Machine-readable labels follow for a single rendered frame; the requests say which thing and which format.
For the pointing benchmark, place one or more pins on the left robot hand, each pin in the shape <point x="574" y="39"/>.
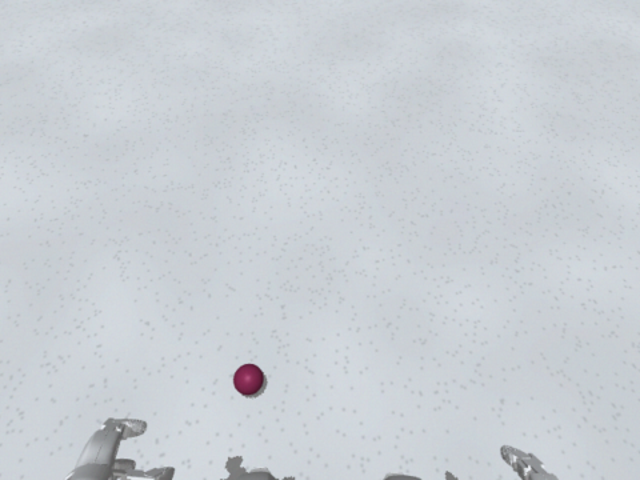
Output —
<point x="103" y="445"/>

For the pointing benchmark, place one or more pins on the ball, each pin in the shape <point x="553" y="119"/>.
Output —
<point x="248" y="379"/>

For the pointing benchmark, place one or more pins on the left robot arm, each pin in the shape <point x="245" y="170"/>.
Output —
<point x="91" y="471"/>

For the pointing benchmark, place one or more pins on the right robot hand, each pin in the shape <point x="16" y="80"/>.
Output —
<point x="528" y="467"/>

